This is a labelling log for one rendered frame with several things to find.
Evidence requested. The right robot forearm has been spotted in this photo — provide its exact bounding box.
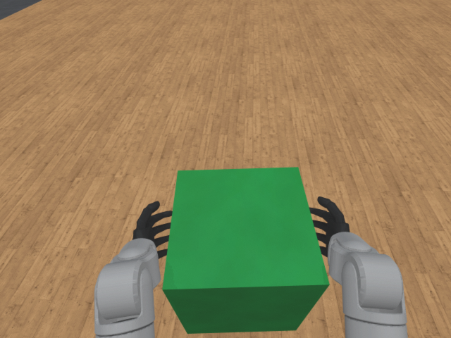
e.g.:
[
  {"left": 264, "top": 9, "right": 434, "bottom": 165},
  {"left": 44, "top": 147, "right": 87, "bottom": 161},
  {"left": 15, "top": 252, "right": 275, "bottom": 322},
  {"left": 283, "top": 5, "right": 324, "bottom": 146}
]
[{"left": 328, "top": 232, "right": 408, "bottom": 338}]

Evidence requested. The carton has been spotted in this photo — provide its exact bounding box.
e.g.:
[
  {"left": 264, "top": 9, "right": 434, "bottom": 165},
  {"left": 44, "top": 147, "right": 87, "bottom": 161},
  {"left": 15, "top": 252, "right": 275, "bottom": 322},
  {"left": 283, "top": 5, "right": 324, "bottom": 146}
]
[{"left": 162, "top": 167, "right": 330, "bottom": 334}]

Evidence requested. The left robot forearm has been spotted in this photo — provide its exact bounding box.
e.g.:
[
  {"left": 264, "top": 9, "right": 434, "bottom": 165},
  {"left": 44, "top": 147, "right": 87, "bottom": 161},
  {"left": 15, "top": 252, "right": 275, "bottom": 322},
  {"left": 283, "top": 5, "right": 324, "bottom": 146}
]
[{"left": 94, "top": 238, "right": 161, "bottom": 338}]

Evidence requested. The robot right hand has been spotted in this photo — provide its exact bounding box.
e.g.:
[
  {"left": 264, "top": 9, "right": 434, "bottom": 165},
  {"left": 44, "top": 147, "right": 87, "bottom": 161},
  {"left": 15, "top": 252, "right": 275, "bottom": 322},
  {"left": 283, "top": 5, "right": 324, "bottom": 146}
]
[{"left": 309, "top": 196, "right": 350, "bottom": 257}]

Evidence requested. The robot left hand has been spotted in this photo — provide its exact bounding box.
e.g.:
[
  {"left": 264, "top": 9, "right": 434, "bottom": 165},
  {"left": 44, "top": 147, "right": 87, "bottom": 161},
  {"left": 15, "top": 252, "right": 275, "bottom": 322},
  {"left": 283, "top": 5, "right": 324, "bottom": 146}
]
[{"left": 132, "top": 201, "right": 172, "bottom": 259}]

